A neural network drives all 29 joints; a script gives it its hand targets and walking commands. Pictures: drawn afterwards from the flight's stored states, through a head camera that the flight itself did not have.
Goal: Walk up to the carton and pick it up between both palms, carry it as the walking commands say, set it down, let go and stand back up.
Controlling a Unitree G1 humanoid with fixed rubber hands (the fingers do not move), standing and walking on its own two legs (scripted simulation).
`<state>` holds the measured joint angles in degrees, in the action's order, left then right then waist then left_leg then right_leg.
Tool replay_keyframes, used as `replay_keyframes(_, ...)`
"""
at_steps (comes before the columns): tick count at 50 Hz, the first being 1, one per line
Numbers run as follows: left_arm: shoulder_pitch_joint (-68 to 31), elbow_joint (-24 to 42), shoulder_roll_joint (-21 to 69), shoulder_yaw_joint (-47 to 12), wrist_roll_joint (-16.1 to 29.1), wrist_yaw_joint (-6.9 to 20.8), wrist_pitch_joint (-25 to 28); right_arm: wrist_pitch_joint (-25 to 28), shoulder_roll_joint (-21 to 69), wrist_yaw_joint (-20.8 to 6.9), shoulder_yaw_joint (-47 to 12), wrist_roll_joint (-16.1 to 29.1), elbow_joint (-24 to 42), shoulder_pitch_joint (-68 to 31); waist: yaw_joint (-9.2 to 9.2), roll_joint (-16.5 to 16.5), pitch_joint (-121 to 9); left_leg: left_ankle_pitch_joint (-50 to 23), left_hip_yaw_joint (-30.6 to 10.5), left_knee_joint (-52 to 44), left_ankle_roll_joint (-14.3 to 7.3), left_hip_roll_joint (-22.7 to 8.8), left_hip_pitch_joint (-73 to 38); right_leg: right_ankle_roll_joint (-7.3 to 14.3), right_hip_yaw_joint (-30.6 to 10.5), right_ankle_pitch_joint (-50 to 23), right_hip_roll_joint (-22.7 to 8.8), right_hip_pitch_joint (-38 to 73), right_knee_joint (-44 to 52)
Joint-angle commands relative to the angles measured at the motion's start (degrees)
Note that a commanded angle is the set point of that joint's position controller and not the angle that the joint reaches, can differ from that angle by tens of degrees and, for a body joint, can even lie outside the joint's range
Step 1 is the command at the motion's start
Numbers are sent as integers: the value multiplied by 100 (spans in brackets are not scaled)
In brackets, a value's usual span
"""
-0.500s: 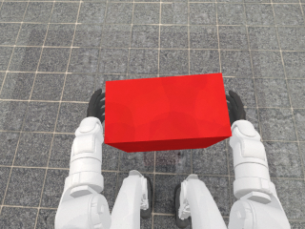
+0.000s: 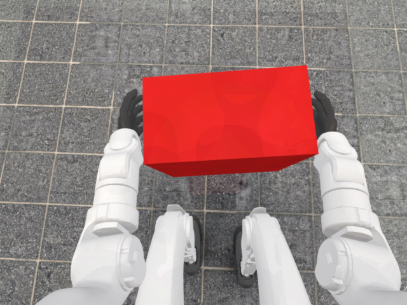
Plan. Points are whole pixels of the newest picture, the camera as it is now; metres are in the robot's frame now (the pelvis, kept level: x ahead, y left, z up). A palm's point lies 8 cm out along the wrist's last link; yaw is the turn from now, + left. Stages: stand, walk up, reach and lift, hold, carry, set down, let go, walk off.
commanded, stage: set down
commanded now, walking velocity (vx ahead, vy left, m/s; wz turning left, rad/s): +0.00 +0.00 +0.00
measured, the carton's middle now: (224, 134) +0.44 -0.01 -0.15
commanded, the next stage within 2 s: none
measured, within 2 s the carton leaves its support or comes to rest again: neither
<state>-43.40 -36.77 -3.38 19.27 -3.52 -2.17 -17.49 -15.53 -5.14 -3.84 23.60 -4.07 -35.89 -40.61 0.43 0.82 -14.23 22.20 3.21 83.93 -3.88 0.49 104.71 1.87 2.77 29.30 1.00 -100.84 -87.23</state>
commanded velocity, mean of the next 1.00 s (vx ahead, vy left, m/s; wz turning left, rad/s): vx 0.00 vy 0.00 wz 0.00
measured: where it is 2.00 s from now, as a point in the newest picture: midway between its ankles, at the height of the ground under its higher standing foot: (217, 261)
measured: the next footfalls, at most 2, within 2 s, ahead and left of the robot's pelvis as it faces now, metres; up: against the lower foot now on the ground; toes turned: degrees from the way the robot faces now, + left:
none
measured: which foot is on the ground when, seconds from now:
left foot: down 0.00-1.00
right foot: down 0.00-1.00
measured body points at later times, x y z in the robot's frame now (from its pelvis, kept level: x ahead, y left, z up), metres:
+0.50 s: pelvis -0.02 +0.00 -0.07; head +0.26 -0.01 +0.28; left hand +0.47 +0.18 -0.18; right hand +0.46 -0.20 -0.18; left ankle +0.11 +0.09 -0.53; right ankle +0.07 -0.10 -0.53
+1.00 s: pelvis -0.03 +0.00 -0.14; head +0.28 -0.01 +0.19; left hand +0.48 +0.18 -0.27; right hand +0.47 -0.20 -0.27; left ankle +0.11 +0.09 -0.53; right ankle +0.07 -0.10 -0.53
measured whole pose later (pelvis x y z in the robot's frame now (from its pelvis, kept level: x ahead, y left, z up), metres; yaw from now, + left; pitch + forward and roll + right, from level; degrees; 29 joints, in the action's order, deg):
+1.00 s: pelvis -0.03 +0.00 -0.14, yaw -2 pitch +45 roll -2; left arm -61.4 -48.4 -12.1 14.5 6.3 -6.3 -12.2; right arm -10.5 -15.4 1.2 13.1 5.8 -49.3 -60.0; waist -1.5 1.2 -1.9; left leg 24.7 2.3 110.2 -3.3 1.1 130.1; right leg 2.4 3.8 32.6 1.8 -125.9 -113.8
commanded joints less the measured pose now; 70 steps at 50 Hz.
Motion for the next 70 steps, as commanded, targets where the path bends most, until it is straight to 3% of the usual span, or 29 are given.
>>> replay_keyframes(1, -3259, 496, 5362, -2957, 665, 1301, 196, 31, 4946, -1380, -3137, 651, 412, -3698, 94, 26, -4906, -1040, -772, -327, 332, 637, -4043, -29, -393, -1074, 621, 1184, 633)
replay_keyframes(2, -3211, 456, 5370, -2954, 641, 1297, 203, 48, 4988, -1368, -3239, 703, 470, -3768, 1, 103, -4956, -1162, -728, -271, 318, 656, -3930, -30, -403, -1171, 615, 1225, 580)
replay_keyframes(6, -3401, 282, 5221, -2842, 697, 1319, 205, 29, 4929, -1274, -3153, 690, 308, -3851, 101, -45, -4835, -942, -591, 24, 295, 674, -3341, -46, -432, -1004, 604, 1228, 443)
replay_keyframes(8, -3662, 376, 5145, -2824, 731, 1323, 247, 58, 4943, -1242, -3249, 785, 456, -4150, -24, -92, -4957, -949, -551, 145, 283, 699, -3175, -56, -432, -1057, 623, 1226, 330)
replay_keyframes(12, -3877, 358, 5159, -2851, 816, 1340, 271, 92, 4922, -1129, -3235, 812, 379, -4259, 45, 35, -5087, -921, -524, 368, 282, 698, -2892, -46, -443, -1028, 605, 1212, 124)
replay_keyframes(13, -3751, 250, 5112, -2802, 774, 1351, 249, 78, 4900, -1109, -3297, 834, 332, -4321, -113, 59, -5008, -876, -483, 393, 297, 691, -2605, -52, -447, -1047, 589, 1306, 28)
replay_keyframes(16, -4033, 310, 5099, -2814, 897, 1326, 285, 98, 4798, -1042, -3307, 864, 432, -4582, 3, 52, -5093, -970, -452, 598, 296, 710, -2562, -37, -442, -1075, 600, 1174, -103)
replay_keyframes(17, -4126, 342, 5075, -2813, 946, 1321, 292, 97, 4871, -1031, -3287, 847, 341, -4554, 24, -163, -5175, -951, -517, 604, 288, 694, -2640, -50, -419, -1078, 617, 1203, -126)
replay_keyframes(18, -4101, 363, 5057, -2858, 939, 1317, 314, 133, 4871, -1032, -3344, 909, 467, -4610, -80, -52, -5280, -1086, -433, 682, 317, 705, -2533, -45, -398, -1201, 641, 1156, -201)
replay_keyframes(19, -4194, 388, 5177, -2904, 1009, 1293, 315, 164, 4787, -1008, -3396, 953, 612, -4726, 10, 56, -5468, -1127, -459, 760, 303, 709, -2620, -29, -415, -1249, 630, 1193, -262)
replay_keyframes(21, -4131, 204, 5036, -2765, 955, 1275, 298, 137, 4719, -993, -3347, 902, 364, -4721, -51, -180, -5178, -977, -432, 833, 294, 702, -2308, -41, -400, -1113, 637, 1123, -329)
replay_keyframes(22, -4089, 114, 4992, -2712, 894, 1269, 305, 155, 4637, -985, -3322, 909, 333, -4783, -89, -62, -5096, -954, -444, 842, 292, 703, -2200, -39, -383, -1109, 628, 930, -402)
replay_keyframes(27, -4419, 347, 4858, -2796, 1031, 1192, 412, 242, 4643, -928, -3411, 1027, 335, -4978, -109, -236, -5239, -1082, -494, 1108, 277, 678, -2200, -54, -372, -1145, 624, 723, -651)
replay_keyframes(30, -4427, 289, 4791, -2832, 1037, 1170, 434, 297, 4580, -894, -3396, 1105, 322, -4990, -159, -33, -5404, -1148, -435, 1294, 304, 658, -2145, -27, -400, -1221, 640, 620, -803)
replay_keyframes(33, -4623, 276, 4776, -2893, 1113, 1123, 479, 359, 4451, -852, -3373, 1164, 309, -5148, -51, 8, -5305, -1120, -461, 1406, 298, 648, -2031, -5, -364, -1195, 628, 450, -955)
replay_keyframes(36, -4724, 240, 4628, -2842, 1139, 1064, 511, 389, 4399, -829, -3337, 1157, 96, -5215, -103, -140, -5192, -1059, -498, 1542, 300, 634, -1954, -4, -346, -1109, 606, 286, -1102)
replay_keyframes(38, -4752, 57, 4628, -2826, 1139, 1042, 526, 445, 4244, -794, -3337, 1213, 79, -5389, -93, 78, -5166, -935, -477, 1604, 304, 627, -1934, -3, -342, -991, 588, 161, -1207)
replay_keyframes(42, -4911, 167, 4495, -2857, 1285, 951, 630, 524, 4058, -739, -3368, 1265, 28, -5507, -35, -68, -5240, -1051, -511, 1814, 304, 618, -1880, 16, -316, -1089, 562, 134, -1433)
replay_keyframes(46, -5170, 158, 4250, -2839, 1389, 885, 733, 628, 3890, -673, -3436, 1416, 31, -5692, -159, -50, -5384, -1071, -411, 2079, 298, 595, -1852, 30, -374, -1083, 552, 154, -1578)
replay_keyframes(48, -5276, 106, 4194, -2893, 1463, 830, 775, 674, 3820, -630, -3382, 1432, -67, -5716, -38, -75, -5265, -1068, -483, 2113, 286, 572, -1831, 26, -322, -1106, 548, 9, -1703)
replay_keyframes(54, -5444, -168, 3946, -2854, 1619, 723, 947, 836, 3532, -508, -3430, 1558, -367, -5979, -65, -98, -4961, -1007, -454, 2401, 271, 555, -1644, 43, -347, -1060, 507, -92, -1954)
replay_keyframes(55, -5537, -231, 3868, -2861, 1632, 696, 965, 867, 3560, -498, -3453, 1629, -372, -6013, -171, 33, -4982, -1005, -411, 2446, 282, 531, -1664, 59, -374, -1057, 502, -106, -1996)
replay_keyframes(56, -5572, -295, 3810, -2888, 1709, 687, 980, 886, 3445, -451, -3386, 1570, -478, -5994, 36, -40, -4887, -1024, -473, 2488, 270, 511, -1646, 65, -388, -1090, 490, -105, -2017)
replay_keyframes(57, -5593, -310, 3783, -2802, 1685, 676, 1021, 925, 3374, -437, -3463, 1635, -403, -6175, -170, 14, -4872, -1047, -421, 2527, 279, 527, -1597, 59, -399, -1076, 481, -152, -2074)
replay_keyframes(58, -5751, -231, 3666, -2881, 1820, 659, 1066, 949, 3422, -398, -3425, 1646, -504, -6098, -40, -76, -4969, -1034, -425, 2590, 294, 512, -1579, 73, -399, -1140, 469, 52, -2112)
replay_keyframes(62, -5767, -515, 3637, -2840, 1887, 607, 1149, 1061, 3279, -329, -3443, 1734, -682, -6251, -33, -63, -4725, -1123, -466, 2709, 271, 492, -1509, 91, -406, -1225, 470, -74, -2254)
replay_keyframes(65, -5986, -342, 3478, -2950, 2055, 515, 1235, 1162, 3110, -245, -3697, 1993, -339, -6637, -182, -60, -5393, -1268, -418, 2858, 274, 476, -1828, 67, -404, -1348, 477, 299, -2405)
replay_keyframes(67, -6113, -207, 3529, -3039, 2178, 481, 1243, 1185, 3087, -195, -3736, 2015, -270, -6747, -101, -93, -5627, -1255, -423, 2882, 294, 493, -1943, 104, -356, -1359, 512, 456, -2444)
replay_keyframes(70, -6212, -194, 3259, -2988, 2231, 432, 1251, 1178, 2974, -146, -3794, 2120, -220, -6940, -196, -184, -5846, -1218, -368, 2981, 292, 467, -2042, 96, -390, -1339, 525, 723, -2455)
